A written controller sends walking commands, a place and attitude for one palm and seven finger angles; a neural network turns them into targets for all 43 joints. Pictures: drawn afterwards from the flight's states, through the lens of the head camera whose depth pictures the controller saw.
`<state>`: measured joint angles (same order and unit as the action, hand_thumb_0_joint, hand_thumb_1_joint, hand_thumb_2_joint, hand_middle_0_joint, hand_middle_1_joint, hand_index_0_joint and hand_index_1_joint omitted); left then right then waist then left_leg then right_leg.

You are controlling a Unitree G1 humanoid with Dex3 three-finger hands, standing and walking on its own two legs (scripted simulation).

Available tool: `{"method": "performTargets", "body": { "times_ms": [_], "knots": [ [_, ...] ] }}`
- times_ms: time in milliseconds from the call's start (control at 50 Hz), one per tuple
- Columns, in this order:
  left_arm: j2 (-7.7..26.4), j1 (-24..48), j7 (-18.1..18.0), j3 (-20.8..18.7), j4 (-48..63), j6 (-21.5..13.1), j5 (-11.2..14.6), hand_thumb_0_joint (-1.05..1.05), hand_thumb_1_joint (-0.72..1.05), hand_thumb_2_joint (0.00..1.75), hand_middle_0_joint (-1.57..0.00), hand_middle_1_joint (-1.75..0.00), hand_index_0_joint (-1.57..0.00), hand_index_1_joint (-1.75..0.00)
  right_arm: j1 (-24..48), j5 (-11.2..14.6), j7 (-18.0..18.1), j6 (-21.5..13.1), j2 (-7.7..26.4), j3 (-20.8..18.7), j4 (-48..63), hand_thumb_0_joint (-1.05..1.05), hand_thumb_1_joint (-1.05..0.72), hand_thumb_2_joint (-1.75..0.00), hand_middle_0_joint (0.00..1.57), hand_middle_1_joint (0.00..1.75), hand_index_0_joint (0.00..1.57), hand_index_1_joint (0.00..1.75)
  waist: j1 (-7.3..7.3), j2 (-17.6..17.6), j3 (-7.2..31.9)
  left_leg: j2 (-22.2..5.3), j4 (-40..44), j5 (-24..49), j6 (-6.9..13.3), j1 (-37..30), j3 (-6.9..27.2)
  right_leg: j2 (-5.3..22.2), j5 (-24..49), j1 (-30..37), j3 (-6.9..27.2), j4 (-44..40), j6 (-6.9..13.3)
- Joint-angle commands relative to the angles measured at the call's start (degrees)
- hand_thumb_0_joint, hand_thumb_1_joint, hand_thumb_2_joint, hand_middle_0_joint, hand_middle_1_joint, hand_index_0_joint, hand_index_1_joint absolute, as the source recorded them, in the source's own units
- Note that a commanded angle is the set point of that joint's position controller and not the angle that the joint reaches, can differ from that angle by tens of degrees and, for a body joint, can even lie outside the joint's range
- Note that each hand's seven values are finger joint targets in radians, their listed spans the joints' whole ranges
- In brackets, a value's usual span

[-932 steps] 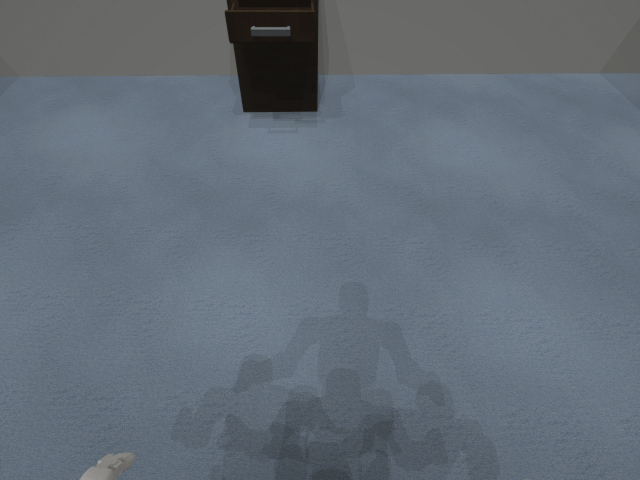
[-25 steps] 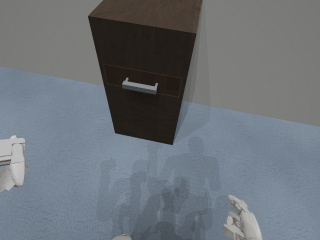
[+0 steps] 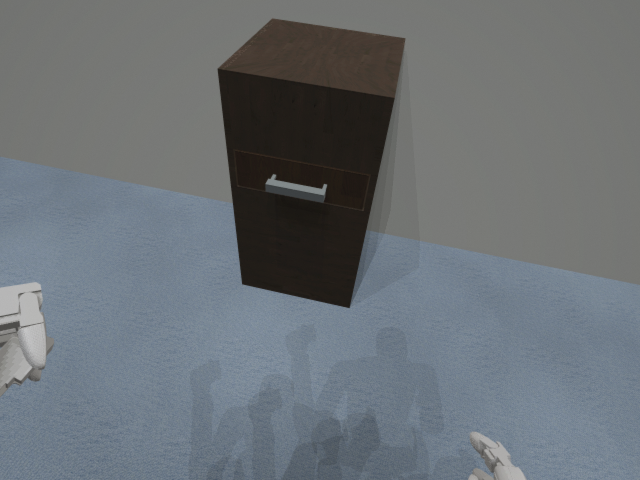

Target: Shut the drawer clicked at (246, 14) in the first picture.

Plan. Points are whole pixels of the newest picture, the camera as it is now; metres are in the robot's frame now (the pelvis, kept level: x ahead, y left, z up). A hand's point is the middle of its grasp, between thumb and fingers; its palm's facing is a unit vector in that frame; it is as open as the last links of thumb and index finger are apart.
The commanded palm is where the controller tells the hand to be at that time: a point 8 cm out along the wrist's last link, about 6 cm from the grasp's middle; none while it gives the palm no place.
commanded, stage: stop stepping back and stand still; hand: left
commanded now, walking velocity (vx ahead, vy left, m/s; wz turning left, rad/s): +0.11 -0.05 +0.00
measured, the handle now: (297, 186) +0.92 +0.11 -0.20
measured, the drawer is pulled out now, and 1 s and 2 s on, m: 0.00 0.00 0.00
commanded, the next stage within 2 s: let the arm hang, fingers relaxed in 0.80 s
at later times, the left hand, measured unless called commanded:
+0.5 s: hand (109, 317) +0.23 +0.23 +0.15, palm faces +0.32 -0.84 -0.44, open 3.3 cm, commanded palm +0.17 +0.27 +0.18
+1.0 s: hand (132, 383) +0.22 +0.24 +0.03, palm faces +0.15 -0.86 -0.48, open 3.2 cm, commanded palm none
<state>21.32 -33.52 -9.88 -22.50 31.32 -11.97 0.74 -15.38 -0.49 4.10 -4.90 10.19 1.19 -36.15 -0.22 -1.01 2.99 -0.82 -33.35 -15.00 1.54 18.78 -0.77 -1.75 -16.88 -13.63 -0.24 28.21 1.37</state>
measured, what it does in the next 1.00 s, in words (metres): stands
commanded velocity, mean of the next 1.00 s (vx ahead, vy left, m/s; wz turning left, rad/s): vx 0.02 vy -0.01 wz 0.00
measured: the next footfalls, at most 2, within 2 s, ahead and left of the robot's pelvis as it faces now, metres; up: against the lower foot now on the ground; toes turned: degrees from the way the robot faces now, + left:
none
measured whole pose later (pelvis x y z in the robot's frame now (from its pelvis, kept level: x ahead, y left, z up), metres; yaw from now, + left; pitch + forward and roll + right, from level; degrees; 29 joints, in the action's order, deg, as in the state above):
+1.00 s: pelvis +0.02 +0.00 +0.00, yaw -1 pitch +1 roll -1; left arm 19.7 -23.6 -2.2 -9.4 -0.6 -4.6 -1.3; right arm -8.2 0.4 -0.3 -2.5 16.4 -1.5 -41.3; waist -0.6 4.6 1.0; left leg 0.0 -32.9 -15.8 1.5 18.6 -1.6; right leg -0.8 -17.1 -15.3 -4.4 31.0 1.7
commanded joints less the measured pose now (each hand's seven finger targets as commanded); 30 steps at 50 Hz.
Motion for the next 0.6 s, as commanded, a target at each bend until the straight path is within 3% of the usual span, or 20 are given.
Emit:
{"method": "performTargets", "body": {
  "times_ms": [0,20,40,60,80,100,140,180,200,220,240,260,280,320,340,380,420,460,500,580],
  "knots": [
    [8.12,8.28,0.36,-1.00,9.54,-1.95,1.17,0.00,0.90,0.90,-1.40,-1.60,-1.40,-1.60,6.82,0.12,1.37,-3.51,8.38,-3.55,8.20,0.00,-0.90,-0.90,0.20,0.30,0.20,0.30,2.20,-4.83,-0.83,-1.73,0.91,-7.36,0.65,-7.17,0.78,9.82,-19.03,-9.18,10.88,-10.93,4.91],
    [8.20,6.57,0.38,-1.40,10.44,-1.79,1.27,0.00,0.90,0.90,-1.40,-1.60,-1.40,-1.60,7.23,0.07,1.55,-3.57,8.41,-3.36,8.49,0.00,-0.90,-0.90,0.20,0.30,0.20,0.30,2.19,-2.21,-0.84,-2.64,3.50,-10.31,0.96,-9.53,1.93,8.54,-21.32,-12.21,8.62,-9.20,4.08],
    [8.88,5.14,0.47,-1.94,12.20,-1.40,1.40,0.00,0.90,0.90,-1.40,-1.60,-1.40,-1.60,8.33,-0.13,1.69,-3.50,8.68,-3.25,9.15,0.00,-0.90,-0.90,0.20,0.30,0.20,0.30,2.16,3.12,-1.82,-4.36,8.76,-15.30,1.29,-9.33,5.62,5.79,-21.72,-14.05,5.84,-5.42,3.05],
    [8.32,4.31,0.53,-1.59,15.34,-1.42,1.25,0.00,0.90,0.90,-1.40,-1.60,-1.40,-1.60,9.20,-0.24,1.70,-3.52,8.45,-2.55,9.77,0.00,-0.90,-0.90,0.20,0.30,0.20,0.30,2.21,11.38,-3.32,-7.95,18.70,-24.43,2.10,-5.54,12.79,1.23,-18.26,-12.07,1.13,2.32,1.14],
    [9.35,3.81,0.16,-2.92,17.04,-1.48,0.83,0.00,0.90,0.90,-1.40,-1.60,-1.40,-1.60,9.38,-0.05,1.69,-3.67,7.98,-2.02,10.10,0.00,-0.90,-0.90,0.20,0.30,0.20,0.30,2.05,17.21,-3.99,-12.54,27.27,-32.26,3.33,-1.59,21.06,-1.61,-13.48,-9.14,-2.97,12.03,-0.26],
    [9.97,4.11,-0.04,-3.56,18.24,-1.60,0.33,0.00,0.90,0.90,-1.40,-1.60,-1.40,-1.60,9.06,-0.24,1.54,-3.96,6.99,-1.81,10.40,0.00,-0.90,-0.90,0.20,0.30,0.20,0.30,1.87,16.59,-5.04,-14.78,29.09,-30.89,4.67,0.90,23.86,-0.92,-10.89,-7.63,-2.73,16.88,-0.27],
    [11.71,2.03,-0.44,-5.38,17.88,-1.54,0.63,0.00,0.90,0.90,-1.40,-1.60,-1.40,-1.60,8.07,-0.47,1.20,-4.37,6.99,-2.00,10.29,0.00,-0.90,-0.90,0.20,0.30,0.20,0.30,1.36,10.01,-4.35,-13.96,25.52,-19.90,4.90,-0.30,18.89,0.46,-9.05,-4.95,-2.78,11.95,-0.30],
    [10.45,-2.21,-0.77,-5.13,14.34,-1.03,0.85,0.00,0.90,0.90,-1.40,-1.60,-1.40,-1.60,8.50,-0.43,0.96,-3.98,7.17,-1.78,9.86,0.00,-0.90,-0.90,0.20,0.30,0.20,0.30,0.46,8.68,-3.33,-10.93,19.60,-13.14,3.06,2.22,10.05,1.01,-5.90,3.61,-3.95,-1.03,-0.17],
    [9.67,-2.38,-0.64,-4.43,13.33,-0.98,0.85,0.00,0.90,0.90,-1.40,-1.60,-1.40,-1.60,8.53,-0.40,0.85,-3.50,7.35,-1.93,10.04,0.00,-0.90,-0.90,0.20,0.30,0.20,0.30,0.76,8.15,-3.75,-8.04,15.88,-12.08,1.74,4.59,6.12,1.85,-4.75,6.38,-2.30,-5.79,0.56],
    [9.53,-2.39,-0.38,-4.42,12.11,-1.21,1.02,0.00,0.90,0.90,-1.40,-1.60,-1.40,-1.60,8.22,-0.38,0.72,-2.95,7.30,-2.39,10.18,0.00,-0.90,-0.90,0.20,0.30,0.20,0.30,1.28,4.56,-3.85,-4.94,9.06,-9.98,0.54,6.10,2.94,4.90,-5.51,6.14,3.86,-9.44,2.54],
    [9.03,-3.08,-0.04,-4.13,10.32,-1.19,1.31,0.00,0.90,0.90,-1.40,-1.60,-1.40,-1.60,8.12,-0.50,0.45,-2.33,7.18,-2.72,10.38,0.00,-0.90,-0.90,0.20,0.30,0.20,0.30,1.70,-0.01,-4.30,-2.51,0.89,-5.99,-0.58,6.85,1.29,11.13,-7.95,3.11,13.38,-13.79,5.31],
    [10.27,-0.41,-0.05,-4.86,11.56,-1.58,2.00,0.00,0.90,0.90,-1.40,-1.60,-1.40,-1.60,7.72,-0.37,0.33,-1.81,7.15,-2.69,9.94,0.00,-0.90,-0.90,0.20,0.30,0.20,0.30,1.96,-2.51,-3.38,-1.63,-4.50,-3.52,-1.18,7.00,-0.28,16.01,-8.99,2.13,18.24,-16.79,7.38],
    [11.36,0.70,-0.41,-6.24,11.21,-1.96,2.16,0.00,0.90,0.90,-1.40,-1.60,-1.40,-1.60,6.90,-0.17,0.13,-2.21,7.05,-2.74,9.17,0.00,-0.90,-0.90,0.20,0.30,0.20,0.30,1.74,-3.92,-1.60,-1.64,-6.05,-2.40,-1.11,5.23,-0.25,17.53,-5.98,1.73,18.68,-16.24,8.03],
    [9.02,-2.02,-0.08,-4.73,9.01,-1.52,2.24,0.00,0.90,0.90,-1.40,-1.60,-1.40,-1.60,6.00,0.58,0.21,-2.30,7.29,-3.36,8.77,0.00,-0.90,-0.90,0.20,0.30,0.20,0.30,1.64,-5.13,-0.10,-1.89,-1.62,-2.06,-0.63,-1.13,0.42,14.68,-9.30,-1.92,13.24,-14.27,6.37],
    [8.65,-2.87,0.11,-4.31,9.47,-1.15,2.56,0.00,0.90,0.90,-1.40,-1.60,-1.40,-1.60,7.04,0.89,0.34,-2.18,7.79,-3.42,9.25,0.00,-0.90,-0.90,0.20,0.30,0.20,0.30,1.63,-4.14,-0.47,-2.41,2.30,0.56,-0.41,-3.77,0.57,12.82,-5.76,-2.52,10.09,-12.20,5.09],
    [9.67,-2.48,0.28,-4.72,13.07,-2.45,2.28,0.00,0.90,0.90,-1.40,-1.60,-1.40,-1.60,8.60,0.70,0.88,-2.89,8.26,-3.04,9.46,0.00,-0.90,-0.90,0.20,0.30,0.20,0.30,1.36,1.57,0.49,-4.47,9.75,7.90,0.67,-8.43,2.36,7.78,5.04,-1.11,4.13,-5.85,1.34],
    [10.32,-1.97,0.27,-4.88,14.78,-3.17,1.67,0.00,0.90,0.90,-1.40,-1.60,-1.40,-1.60,8.72,0.33,1.18,-3.18,8.15,-2.61,9.36,0.00,-0.90,-0.90,0.20,0.30,0.20,0.30,0.87,8.56,1.68,-7.74,12.37,18.11,1.93,-9.91,8.20,4.20,11.33,-0.32,0.46,0.16,-0.92],
    [11.03,-0.66,0.44,-4.75,16.70,-3.71,1.15,0.00,0.90,0.90,-1.40,-1.60,-1.40,-1.60,8.64,0.20,1.33,-3.91,8.08,-2.69,9.40,0.00,-0.90,-0.90,0.20,0.30,0.20,0.30,0.54,8.65,2.55,-8.69,11.70,26.77,1.71,-11.15,9.20,3.42,12.83,0.82,-0.81,1.81,-1.41],
    [10.68,-2.06,0.44,-4.73,16.39,-3.88,1.24,0.00,0.90,0.90,-1.40,-1.60,-1.40,-1.60,7.90,0.40,1.13,-4.09,8.30,-2.97,9.59,0.00,-0.90,-0.90,0.20,0.30,0.20,0.30,0.52,7.51,4.17,-7.64,9.14,30.69,1.17,-12.15,6.22,4.09,17.37,3.15,-0.22,-0.49,-1.14],
    [10.79,-6.53,0.50,-6.39,14.69,-3.98,2.03,0.00,0.90,0.90,-1.40,-1.60,-1.40,-1.60,7.68,0.77,0.52,-3.30,8.11,-3.37,10.17,0.00,-0.90,-0.90,0.20,0.30,0.20,0.30,0.92,4.53,6.86,-4.98,5.40,30.47,-0.24,-10.32,2.62,6.30,30.50,8.41,2.27,-1.69,-0.19]
  ]
}}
